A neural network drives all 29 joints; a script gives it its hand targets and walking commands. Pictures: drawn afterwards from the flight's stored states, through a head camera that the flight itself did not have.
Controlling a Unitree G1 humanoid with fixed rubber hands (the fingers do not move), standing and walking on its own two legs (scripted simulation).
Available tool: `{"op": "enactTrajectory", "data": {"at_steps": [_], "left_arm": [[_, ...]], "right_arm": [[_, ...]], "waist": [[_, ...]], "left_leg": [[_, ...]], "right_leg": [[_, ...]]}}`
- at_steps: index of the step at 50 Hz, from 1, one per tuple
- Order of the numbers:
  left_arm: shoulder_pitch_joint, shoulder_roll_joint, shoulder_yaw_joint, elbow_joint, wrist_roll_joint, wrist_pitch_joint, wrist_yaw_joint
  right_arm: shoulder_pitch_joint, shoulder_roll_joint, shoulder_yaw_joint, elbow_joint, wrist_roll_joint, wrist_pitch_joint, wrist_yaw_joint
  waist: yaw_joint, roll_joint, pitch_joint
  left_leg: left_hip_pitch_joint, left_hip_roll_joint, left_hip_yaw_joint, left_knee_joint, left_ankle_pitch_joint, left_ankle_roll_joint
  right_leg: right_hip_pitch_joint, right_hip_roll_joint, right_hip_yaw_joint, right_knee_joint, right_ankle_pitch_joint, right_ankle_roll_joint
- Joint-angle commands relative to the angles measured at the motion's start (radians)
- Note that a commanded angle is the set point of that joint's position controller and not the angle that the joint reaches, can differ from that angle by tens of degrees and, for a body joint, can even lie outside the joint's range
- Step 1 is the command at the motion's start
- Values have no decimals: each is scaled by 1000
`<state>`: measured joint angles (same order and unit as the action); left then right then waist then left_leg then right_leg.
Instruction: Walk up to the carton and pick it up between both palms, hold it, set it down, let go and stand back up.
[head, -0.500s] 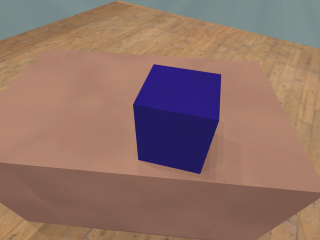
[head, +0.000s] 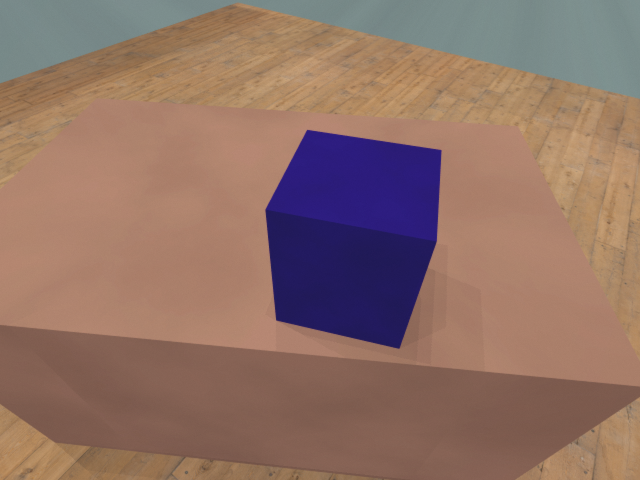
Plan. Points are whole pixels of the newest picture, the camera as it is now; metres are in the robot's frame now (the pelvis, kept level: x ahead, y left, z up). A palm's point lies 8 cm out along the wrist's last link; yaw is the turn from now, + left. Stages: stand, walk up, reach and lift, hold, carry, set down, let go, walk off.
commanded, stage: stand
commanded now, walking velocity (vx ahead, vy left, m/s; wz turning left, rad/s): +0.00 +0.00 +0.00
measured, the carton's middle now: (353, 240) +0.48 -0.04 +0.03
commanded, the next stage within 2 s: none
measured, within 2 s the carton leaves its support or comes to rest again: neither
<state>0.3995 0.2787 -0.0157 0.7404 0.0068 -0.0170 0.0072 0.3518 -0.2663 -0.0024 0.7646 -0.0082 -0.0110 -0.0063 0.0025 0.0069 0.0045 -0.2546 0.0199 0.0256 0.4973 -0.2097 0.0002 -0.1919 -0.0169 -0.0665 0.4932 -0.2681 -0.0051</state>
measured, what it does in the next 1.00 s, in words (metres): stands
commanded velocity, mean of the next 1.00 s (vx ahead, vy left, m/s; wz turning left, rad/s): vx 0.00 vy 0.00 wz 0.00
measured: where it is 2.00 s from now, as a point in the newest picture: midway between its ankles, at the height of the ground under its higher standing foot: outside the picture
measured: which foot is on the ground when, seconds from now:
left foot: down 0.00-1.00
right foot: down 0.00-1.00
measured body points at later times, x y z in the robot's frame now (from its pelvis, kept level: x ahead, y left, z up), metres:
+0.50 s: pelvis +0.00 +0.00 +0.00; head +0.00 +0.00 +0.45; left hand +0.05 +0.27 -0.12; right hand +0.06 -0.26 -0.13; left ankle +0.04 +0.12 -0.74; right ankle +0.00 -0.11 -0.74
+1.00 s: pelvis +0.01 +0.00 +0.00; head +0.01 +0.00 +0.45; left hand +0.05 +0.27 -0.12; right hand +0.06 -0.26 -0.13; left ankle +0.04 +0.12 -0.74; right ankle +0.00 -0.11 -0.74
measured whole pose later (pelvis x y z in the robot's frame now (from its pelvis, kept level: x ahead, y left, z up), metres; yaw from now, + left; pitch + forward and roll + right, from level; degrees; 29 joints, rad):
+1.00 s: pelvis +0.01 +0.00 +0.00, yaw +0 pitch -2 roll +0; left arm 0.39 0.27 -0.01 0.79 0.00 -0.01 0.01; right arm 0.36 -0.26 0.00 0.81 -0.01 -0.01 -0.02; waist 0.00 0.01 0.01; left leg -0.24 0.02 0.03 0.47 -0.21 0.00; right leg -0.18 -0.02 -0.06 0.47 -0.27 0.00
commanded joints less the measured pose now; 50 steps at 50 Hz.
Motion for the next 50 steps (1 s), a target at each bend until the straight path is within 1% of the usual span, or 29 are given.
{"op": "enactTrajectory", "data": {"at_steps": [1,4,6,7,9,11,15,17,18,19,20,22,23,25,26,29,31,32,34,35,36,37,40,43,46,47,48,49,50], "left_arm": [[34,120,37,-49,-6,-14,5],[41,117,39,-45,1,-14,5],[36,117,43,-44,1,-13,4],[41,120,41,-43,1,-14,5],[42,115,37,-37,0,-14,6],[36,112,36,-37,-3,-13,7],[45,111,39,-29,-4,-8,6],[50,107,41,-27,-3,-10,4],[44,114,41,-28,-1,-10,5],[45,112,41,-28,-1,-9,6],[38,111,41,-30,-2,-11,7],[42,111,39,-24,-4,-13,7],[41,115,42,-23,-3,-15,7],[36,114,41,-24,-2,-15,9],[37,106,39,-22,-5,-14,9],[44,114,38,-14,-3,-10,9],[44,114,40,-18,-4,-9,10],[49,110,39,-12,-5,-8,10],[47,120,41,-9,-5,-7,11],[40,113,40,-10,-7,-7,10],[44,104,37,-8,-6,-8,10],[43,112,38,-2,-1,-8,10],[34,112,39,-9,-9,-10,10],[38,110,43,-2,-2,-12,9],[48,104,42,3,-2,-9,11],[44,109,42,9,-3,-8,11],[36,105,44,10,-4,-7,10],[35,99,43,9,-5,-6,11],[46,97,41,12,-5,-6,11]], "right_arm": [[27,-113,-31,-47,1,-13,-6],[25,-114,-31,-44,0,-12,-6],[30,-117,-30,-44,0,-13,-7],[22,-115,-29,-42,0,-14,-6],[24,-111,-30,-40,2,-14,-6],[38,-112,-30,-38,2,-14,-6],[36,-121,-34,-38,5,-10,-8],[29,-116,-36,-33,0,-10,-8],[38,-114,-35,-34,1,-10,-8],[37,-111,-32,-30,0,-10,-8],[39,-106,-31,-29,0,-10,-7],[44,-114,-31,-26,-1,-12,-8],[45,-108,-30,-25,-1,-13,-8],[45,-110,-31,-25,1,-16,-9],[38,-111,-32,-22,3,-17,-9],[38,-108,-29,-18,2,-12,-11],[36,-109,-30,-22,1,-9,-11],[37,-103,-32,-16,-1,-8,-11],[46,-97,-29,-11,1,-6,-10],[40,-102,-35,-13,3,-7,-10],[32,-116,-36,-13,1,-8,-11],[36,-110,-34,-13,3,-8,-11],[33,-105,-30,-4,3,-8,-12],[36,-115,-30,-4,2,-12,-14],[30,-106,-29,4,4,-10,-14],[33,-105,-28,0,3,-11,-14],[40,-110,-32,-1,2,-11,-14],[35,-113,-29,5,3,-11,-15],[29,-107,-28,2,2,-10,-16]], "waist": [[-3,-15,64],[5,11,64],[-6,19,55],[-1,3,32],[-3,15,45],[-3,3,71],[-1,13,61],[2,-10,67],[-6,-11,75],[-2,-5,75],[-6,-22,78],[-5,4,60],[-4,-17,21],[-6,-22,3],[-2,3,12],[-1,15,44],[5,-3,67],[0,12,71],[-6,-4,62],[-7,-12,70],[1,1,57],[-7,3,68],[-4,-21,70],[-1,16,8],[4,17,38],[-1,-14,58],[-4,-17,61],[0,-1,72],[10,-3,52]], "left_leg": [[7,72,-115,-97,-10,28],[-7,74,-117,-102,-22,30],[-6,78,-128,-108,-33,30],[3,79,-133,-102,-30,32],[-1,76,-131,-95,-8,33],[-7,72,-121,-95,17,33],[-17,78,-134,-115,-53,32],[-11,78,-137,-106,-47,32],[-9,74,-136,-115,-54,30],[-11,76,-134,-112,-55,31],[-13,74,-124,-105,-24,27],[2,73,-115,-94,19,27],[22,77,-117,-87,44,30],[36,82,-119,-81,76,34],[27,81,-112,-88,72,30],[11,79,-116,-93,64,34],[14,79,-116,-97,51,32],[16,77,-109,-98,45,29],[16,77,-114,-104,13,28],[17,77,-117,-105,29,26],[22,79,-111,-98,48,27],[11,75,-117,-101,43,32],[21,78,-108,-97,44,25],[45,82,-108,-99,63,27],[22,78,-111,-105,35,29],[25,79,-117,-108,49,32],[19,82,-117,-108,48,31],[9,82,-122,-116,49,31],[18,81,-118,-111,60,28]], "right_leg": [[-95,-83,123,-122,-26,-15],[-83,-86,124,-123,-32,-18],[-73,-81,122,-118,-25,-19],[-64,-84,122,-117,-22,-18],[-61,-85,123,-111,-7,-22],[-76,-86,120,-116,-6,-20],[-73,-83,117,-114,-43,-20],[-85,-80,119,-120,-42,-18],[-105,-77,117,-116,-45,-19],[-96,-79,117,-120,-54,-17],[-91,-82,120,-122,-31,-20],[-82,-88,123,-124,-5,-22],[-60,-91,119,-122,23,-24],[-42,-94,116,-112,48,-21],[-46,-93,115,-110,42,-22],[-43,-91,122,-115,40,-24],[-59,-91,124,-117,29,-22],[-74,-91,124,-123,24,-21],[-67,-89,123,-123,4,-22],[-77,-86,118,-121,11,-21],[-66,-86,117,-126,27,-18],[-60,-90,124,-125,18,-19],[-80,-91,126,-139,18,-23],[-36,-92,123,-118,38,-22],[-43,-88,123,-128,23,-24],[-54,-87,118,-122,26,-22],[-59,-86,115,-125,19,-22],[-55,-88,116,-122,19,-20],[-51,-86,117,-124,29,-20]]}}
